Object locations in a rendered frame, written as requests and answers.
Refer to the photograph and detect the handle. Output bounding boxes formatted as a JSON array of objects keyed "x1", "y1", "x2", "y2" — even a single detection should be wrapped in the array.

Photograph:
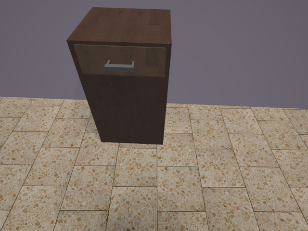
[{"x1": 104, "y1": 60, "x2": 135, "y2": 72}]

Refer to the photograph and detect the drawer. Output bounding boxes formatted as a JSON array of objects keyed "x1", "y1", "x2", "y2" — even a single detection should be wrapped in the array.
[{"x1": 73, "y1": 44, "x2": 166, "y2": 77}]

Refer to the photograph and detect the cabinet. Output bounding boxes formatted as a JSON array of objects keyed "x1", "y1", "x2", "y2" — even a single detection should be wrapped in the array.
[{"x1": 66, "y1": 7, "x2": 172, "y2": 145}]

